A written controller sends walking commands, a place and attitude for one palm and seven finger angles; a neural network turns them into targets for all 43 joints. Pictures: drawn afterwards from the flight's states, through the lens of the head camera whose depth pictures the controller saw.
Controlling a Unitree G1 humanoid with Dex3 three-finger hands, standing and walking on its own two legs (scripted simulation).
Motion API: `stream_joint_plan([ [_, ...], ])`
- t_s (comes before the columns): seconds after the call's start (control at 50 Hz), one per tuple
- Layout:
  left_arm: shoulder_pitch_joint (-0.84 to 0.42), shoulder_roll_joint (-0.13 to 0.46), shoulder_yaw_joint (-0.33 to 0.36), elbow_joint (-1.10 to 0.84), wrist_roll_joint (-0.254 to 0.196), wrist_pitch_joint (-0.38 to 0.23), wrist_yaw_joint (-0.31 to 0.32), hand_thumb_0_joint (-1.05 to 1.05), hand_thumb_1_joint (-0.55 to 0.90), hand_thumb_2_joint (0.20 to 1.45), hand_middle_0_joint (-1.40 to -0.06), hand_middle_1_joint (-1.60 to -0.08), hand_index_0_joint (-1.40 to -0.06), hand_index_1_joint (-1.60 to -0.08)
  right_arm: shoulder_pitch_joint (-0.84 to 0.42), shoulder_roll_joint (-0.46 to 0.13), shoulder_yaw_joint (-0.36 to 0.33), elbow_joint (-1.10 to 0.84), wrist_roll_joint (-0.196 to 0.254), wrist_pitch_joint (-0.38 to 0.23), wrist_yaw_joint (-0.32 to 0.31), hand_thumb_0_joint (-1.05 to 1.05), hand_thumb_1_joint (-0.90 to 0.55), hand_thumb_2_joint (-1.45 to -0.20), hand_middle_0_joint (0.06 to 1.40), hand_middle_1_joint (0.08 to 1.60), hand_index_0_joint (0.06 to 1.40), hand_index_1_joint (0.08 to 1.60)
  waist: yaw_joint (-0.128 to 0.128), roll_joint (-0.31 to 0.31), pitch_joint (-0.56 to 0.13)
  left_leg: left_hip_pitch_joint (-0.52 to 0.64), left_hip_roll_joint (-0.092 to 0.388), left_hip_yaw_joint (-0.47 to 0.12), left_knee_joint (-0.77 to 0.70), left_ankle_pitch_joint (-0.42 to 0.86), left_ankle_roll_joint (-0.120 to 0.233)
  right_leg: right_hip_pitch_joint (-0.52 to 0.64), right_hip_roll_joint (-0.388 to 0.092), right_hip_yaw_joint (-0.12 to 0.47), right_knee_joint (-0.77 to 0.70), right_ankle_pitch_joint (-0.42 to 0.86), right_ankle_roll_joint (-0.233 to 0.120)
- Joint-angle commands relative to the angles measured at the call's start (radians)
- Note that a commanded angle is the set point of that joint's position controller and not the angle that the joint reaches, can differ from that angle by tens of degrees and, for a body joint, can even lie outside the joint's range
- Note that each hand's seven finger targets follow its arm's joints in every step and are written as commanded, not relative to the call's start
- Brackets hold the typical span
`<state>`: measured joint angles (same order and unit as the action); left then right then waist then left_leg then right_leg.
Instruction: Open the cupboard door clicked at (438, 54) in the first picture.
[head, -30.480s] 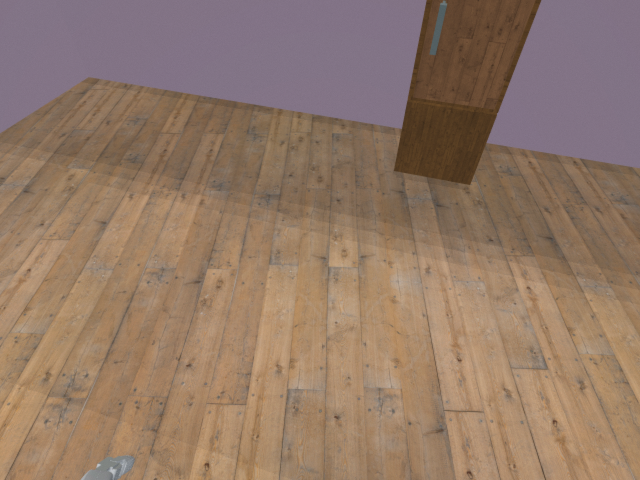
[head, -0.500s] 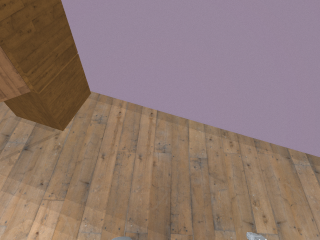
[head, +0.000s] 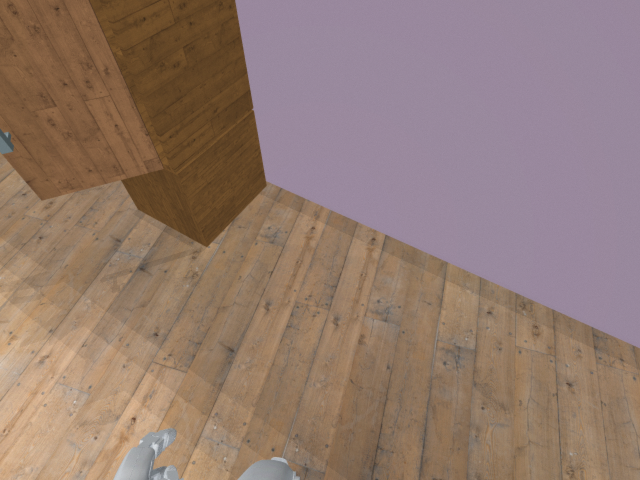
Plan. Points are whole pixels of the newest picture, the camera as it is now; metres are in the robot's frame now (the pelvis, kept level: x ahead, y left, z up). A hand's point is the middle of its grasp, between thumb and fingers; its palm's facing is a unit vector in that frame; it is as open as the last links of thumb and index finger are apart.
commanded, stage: turn to face it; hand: left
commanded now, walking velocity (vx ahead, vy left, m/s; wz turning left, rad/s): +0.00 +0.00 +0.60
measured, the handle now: out of the picture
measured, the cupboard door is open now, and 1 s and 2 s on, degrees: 53 53 53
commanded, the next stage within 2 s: take the last steps up to it in 0.62 s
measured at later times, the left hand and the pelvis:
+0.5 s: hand out of the picture +0.02 +0.25 -0.17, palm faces +0.28 -0.93 -0.23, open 7.4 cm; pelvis +0.01 +0.03 +0.01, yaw +15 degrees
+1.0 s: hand out of the picture -0.04 +0.18 -0.15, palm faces +0.48 -0.85 -0.20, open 7.3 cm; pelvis +0.04 +0.01 +0.01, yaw +25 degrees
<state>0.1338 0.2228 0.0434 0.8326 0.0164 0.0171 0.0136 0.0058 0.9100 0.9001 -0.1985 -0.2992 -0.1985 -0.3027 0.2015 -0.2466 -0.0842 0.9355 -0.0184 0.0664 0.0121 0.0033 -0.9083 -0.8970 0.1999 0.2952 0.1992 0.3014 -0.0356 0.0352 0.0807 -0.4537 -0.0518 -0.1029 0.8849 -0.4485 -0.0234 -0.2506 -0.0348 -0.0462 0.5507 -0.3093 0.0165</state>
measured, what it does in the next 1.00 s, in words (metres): steps on the spot, turning left: left foot, then right foot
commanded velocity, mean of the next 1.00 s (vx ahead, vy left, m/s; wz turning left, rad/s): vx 0.09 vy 0.05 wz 0.31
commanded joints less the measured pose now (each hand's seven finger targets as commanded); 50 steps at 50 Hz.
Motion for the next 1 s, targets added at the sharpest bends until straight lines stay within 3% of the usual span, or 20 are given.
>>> stream_joint_plan([
  [0.0, -0.010, 0.159, 0.038, -0.067, 0.002, -0.017, 0.019, 0.000, 0.900, 0.900, -0.200, -0.300, -0.200, -0.300, -0.027, -0.098, -0.032, -0.084, 0.002, -0.011, 0.014, 0.000, -0.900, -0.900, 0.200, 0.300, 0.200, 0.300, 0.006, -0.295, -0.064, -0.137, 0.077, 0.064, 0.337, 0.015, -0.039, 0.092, -0.283, 0.120, -0.242, 0.324, -0.133],
  [0.04, 0.012, 0.154, 0.037, -0.062, 0.005, -0.022, 0.019, 0.000, 0.900, 0.900, -0.200, -0.300, -0.200, -0.300, -0.056, -0.079, -0.020, -0.090, 0.006, -0.012, 0.018, 0.000, -0.900, -0.900, 0.200, 0.300, 0.200, 0.300, 0.019, -0.285, -0.064, -0.108, 0.081, 0.108, 0.218, 0.014, -0.051, 0.133, -0.272, 0.044, -0.216, 0.444, -0.128],
  [0.14, 0.112, 0.213, 0.060, -0.020, 0.015, -0.019, 0.016, 0.000, 0.900, 0.900, -0.200, -0.300, -0.200, -0.300, -0.125, -0.044, 0.000, -0.108, 0.011, -0.026, 0.021, 0.000, -0.900, -0.900, 0.200, 0.300, 0.200, 0.300, 0.073, -0.215, -0.074, 0.018, 0.066, 0.191, -0.109, -0.011, -0.039, 0.174, -0.325, 0.018, -0.126, 0.533, -0.133],
  [0.2, 0.109, 0.211, 0.060, -0.005, 0.006, -0.013, 0.005, 0.000, 0.900, 0.900, -0.200, -0.300, -0.200, -0.300, -0.040, -0.070, -0.002, -0.088, 0.007, -0.038, 0.017, 0.000, -0.900, -0.900, 0.200, 0.300, 0.200, 0.300, 0.027, -0.195, -0.112, 0.216, 0.042, 0.196, -0.362, 0.188, -0.016, 0.091, -0.281, -0.048, 0.013, 0.459, -0.052],
  [0.22, 0.102, 0.185, 0.057, -0.017, -0.003, -0.009, 0.003, 0.000, 0.900, 0.900, -0.200, -0.300, -0.200, -0.300, 0.031, -0.129, -0.017, -0.074, 0.004, -0.048, 0.013, 0.000, -0.900, -0.900, 0.200, 0.300, 0.200, 0.300, -0.013, -0.067, -0.175, 0.380, 0.119, 0.102, -0.455, 0.366, 0.016, -0.018, -0.246, -0.095, 0.163, 0.345, -0.003],
  [0.24, 0.089, 0.107, 0.038, -0.054, -0.012, -0.003, -0.004, 0.000, 0.900, 0.900, -0.200, -0.300, -0.200, -0.300, 0.113, -0.252, -0.046, -0.066, -0.007, -0.057, 0.004, 0.000, -0.900, -0.900, 0.200, 0.300, 0.200, 0.300, -0.052, 0.249, -0.212, 0.506, 0.411, -0.300, -0.497, 0.717, 0.165, -0.287, -0.091, -0.129, 0.403, -0.244, 0.078],
  [0.26, 0.016, 0.109, 0.027, -0.072, -0.005, 0.008, 0.003, 0.000, 0.900, 0.900, -0.200, -0.300, -0.200, -0.300, 0.167, -0.284, -0.050, -0.043, -0.004, -0.051, -0.012, 0.000, -0.900, -0.900, 0.200, 0.300, 0.200, 0.300, -0.075, 0.206, -0.227, 0.466, 0.482, -0.344, -0.496, 0.867, 0.265, -0.311, -0.075, -0.001, 0.529, -0.378, 0.062],
  [0.28, 0.018, 0.116, 0.031, -0.080, -0.004, 0.011, 0.004, 0.000, 0.900, 0.900, -0.200, -0.300, -0.200, -0.300, 0.137, -0.276, -0.041, -0.052, -0.010, -0.051, -0.017, 0.000, -0.900, -0.900, 0.200, 0.300, 0.200, 0.300, -0.054, 0.122, -0.205, 0.406, 0.477, -0.281, -0.503, 0.707, 0.281, -0.300, -0.093, 0.032, 0.579, -0.332, 0.049],
  [0.3, 0.002, 0.103, 0.033, -0.059, -0.001, 0.016, 0.008, 0.000, 0.900, 0.900, -0.200, -0.300, -0.200, -0.300, 0.091, -0.232, -0.031, -0.066, -0.011, -0.056, -0.026, 0.000, -0.900, -0.900, 0.200, 0.300, 0.200, 0.300, -0.039, 0.173, -0.186, 0.371, 0.411, -0.269, -0.516, 0.666, 0.256, -0.327, -0.090, 0.043, 0.597, -0.282, 0.049],
  [0.38, 0.056, 0.095, 0.033, 0.006, 0.000, 0.019, -0.004, 0.000, 0.900, 0.900, -0.200, -0.300, -0.200, -0.300, 0.012, -0.157, 0.002, -0.071, -0.007, -0.068, -0.043, 0.000, -0.900, -0.900, 0.200, 0.300, 0.200, 0.300, 0.017, 0.103, -0.147, 0.354, 0.301, -0.117, -0.511, 0.755, 0.191, -0.288, -0.062, 0.050, 0.567, -0.121, 0.054],
  [0.54, 0.049, 0.074, 0.022, 0.015, -0.003, 0.020, -0.005, 0.000, 0.900, 0.900, -0.200, -0.300, -0.200, -0.300, -0.006, -0.154, 0.002, -0.054, -0.011, -0.053, -0.035, 0.000, -0.900, -0.900, 0.200, 0.300, 0.200, 0.300, 0.019, 0.123, -0.104, 0.246, 0.281, -0.136, -0.552, 0.511, 0.190, -0.113, -0.008, 0.006, 0.259, -0.130, 0.044],
  [0.62, 0.142, 0.079, 0.027, 0.049, -0.008, 0.002, 0.001, 0.000, 0.900, 0.900, -0.200, -0.300, -0.200, -0.300, -0.039, -0.138, 0.001, -0.051, -0.001, -0.049, -0.030, 0.000, -0.900, -0.900, 0.200, 0.300, 0.200, 0.300, 0.066, 0.081, -0.124, 0.147, 0.229, -0.136, -0.477, 0.428, 0.144, 0.109, 0.013, -0.007, -0.044, 0.056, 0.031],
  [0.64, 0.169, 0.109, 0.034, 0.057, -0.004, -0.009, 0.007, 0.000, 0.900, 0.900, -0.200, -0.300, -0.200, -0.300, -0.038, -0.110, 0.002, -0.051, 0.007, -0.050, -0.026, 0.000, -0.900, -0.900, 0.200, 0.300, 0.200, 0.300, 0.078, -0.001, -0.133, 0.081, 0.179, -0.103, -0.410, 0.340, 0.100, 0.204, -0.038, 0.046, -0.160, 0.109, 0.019],
  [0.66, 0.185, 0.178, 0.047, 0.062, 0.008, -0.020, 0.014, 0.000, 0.900, 0.900, -0.200, -0.300, -0.200, -0.300, -0.030, -0.053, 0.011, -0.060, 0.016, -0.051, -0.021, 0.000, -0.900, -0.900, 0.200, 0.300, 0.200, 0.300, 0.080, -0.213, -0.135, -0.043, 0.059, 0.024, -0.248, 0.132, 0.030, 0.267, -0.236, 0.273, -0.255, 0.115, -0.050],
  [0.68, 0.172, 0.229, 0.053, 0.046, 0.012, -0.021, 0.014, 0.000, 0.900, 0.900, -0.200, -0.300, -0.200, -0.300, -0.052, -0.052, 0.011, -0.081, 0.013, -0.042, -0.018, 0.000, -0.900, -0.900, 0.200, 0.300, 0.200, 0.300, 0.086, -0.318, -0.093, -0.045, 0.004, 0.081, -0.044, -0.115, 0.002, 0.138, -0.404, 0.397, -0.318, 0.161, -0.163],
  [0.7, 0.140, 0.218, 0.045, 0.034, 0.011, -0.019, 0.015, 0.000, 0.900, 0.900, -0.200, -0.300, -0.200, -0.300, -0.051, -0.066, 0.003, -0.077, 0.009, -0.034, -0.013, 0.000, -0.900, -0.900, 0.200, 0.300, 0.200, 0.300, 0.077, -0.231, -0.077, -0.016, 0.032, 0.059, 0.079, -0.135, 0.007, 0.059, -0.417, 0.350, -0.318, 0.155, -0.211],
  [0.74, 0.105, 0.154, 0.043, 0.038, 0.006, -0.032, 0.016, 0.000, 0.900, 0.900, -0.200, -0.300, -0.200, -0.300, -0.045, -0.065, -0.002, -0.037, -0.002, -0.028, -0.009, 0.000, -0.900, -0.900, 0.200, 0.300, 0.200, 0.300, 0.054, -0.261, -0.018, -0.126, 0.057, 0.046, 0.226, -0.028, -0.005, 0.117, -0.320, 0.294, -0.304, 0.226, -0.182],
  [0.78, 0.126, 0.133, 0.039, 0.046, 0.002, -0.043, 0.008, 0.000, 0.900, 0.900, -0.200, -0.300, -0.200, -0.300, -0.037, -0.059, -0.003, -0.023, -0.003, -0.031, 0.003, 0.000, -0.900, -0.900, 0.200, 0.300, 0.200, 0.300, 0.056, -0.231, -0.021, -0.146, 0.076, 0.063, 0.253, 0.053, -0.015, 0.152, -0.291, 0.190, -0.305, 0.197, -0.148],
  [0.84, 0.191, 0.130, 0.045, 0.078, 0.007, -0.061, 0.006, 0.000, 0.900, 0.900, -0.200, -0.300, -0.200, -0.300, -0.091, -0.036, 0.002, -0.030, -0.003, -0.040, 0.019, 0.000, -0.900, -0.900, 0.200, 0.300, 0.200, 0.300, 0.085, -0.173, -0.020, -0.166, 0.093, 0.098, 0.156, 0.094, -0.026, 0.216, -0.307, 0.160, -0.338, 0.117, -0.137],
  [0.98, 0.286, 0.152, 0.056, 0.161, 0.015, -0.075, -0.003, 0.000, 0.900, 0.900, -0.200, -0.300, -0.200, -0.300, -0.182, -0.011, 0.019, -0.057, 0.001, -0.059, 0.033, 0.000, -0.900, -0.900, 0.200, 0.300, 0.200, 0.300, 0.119, -0.203, -0.008, -0.132, 0.104, 0.159, -0.115, 0.094, -0.023, 0.283, -0.352, 0.092, -0.319, 0.206, -0.144],
])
